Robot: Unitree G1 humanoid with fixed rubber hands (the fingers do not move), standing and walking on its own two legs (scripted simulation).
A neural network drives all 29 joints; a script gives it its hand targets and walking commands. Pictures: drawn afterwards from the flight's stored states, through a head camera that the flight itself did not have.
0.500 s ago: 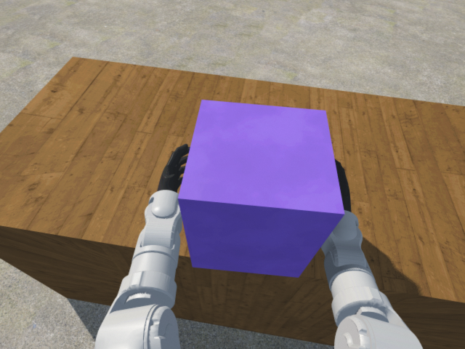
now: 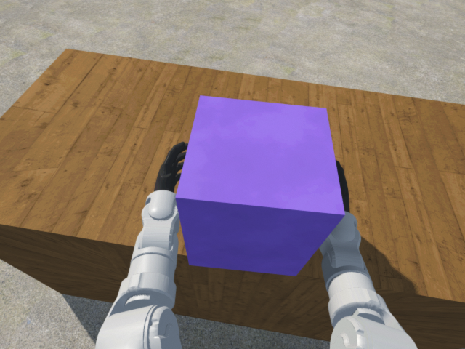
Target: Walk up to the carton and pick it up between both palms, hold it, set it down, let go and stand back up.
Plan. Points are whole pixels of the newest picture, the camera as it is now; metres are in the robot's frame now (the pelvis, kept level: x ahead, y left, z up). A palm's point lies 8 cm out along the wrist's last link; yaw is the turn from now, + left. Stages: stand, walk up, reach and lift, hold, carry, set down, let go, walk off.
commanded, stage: set down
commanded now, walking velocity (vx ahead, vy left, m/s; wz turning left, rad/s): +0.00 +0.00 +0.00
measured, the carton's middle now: (251, 193) +0.37 -0.02 +0.04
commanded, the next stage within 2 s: none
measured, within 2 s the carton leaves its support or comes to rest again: neither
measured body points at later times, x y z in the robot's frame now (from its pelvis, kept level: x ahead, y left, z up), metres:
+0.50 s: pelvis +0.01 +0.01 -0.01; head +0.07 +0.02 +0.44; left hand +0.41 +0.14 +0.01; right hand +0.38 -0.17 +0.01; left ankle +0.00 +0.12 -0.75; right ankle +0.00 -0.10 -0.75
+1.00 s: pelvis -0.02 +0.00 -0.01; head +0.01 +0.01 +0.44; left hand +0.41 +0.17 +0.07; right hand +0.39 -0.24 +0.08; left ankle -0.01 +0.12 -0.75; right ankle +0.00 -0.10 -0.75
